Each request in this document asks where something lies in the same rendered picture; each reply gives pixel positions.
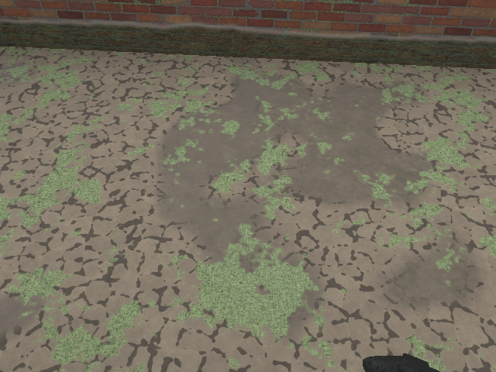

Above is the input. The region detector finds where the right robot hand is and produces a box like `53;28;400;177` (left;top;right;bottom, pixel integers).
363;353;440;372

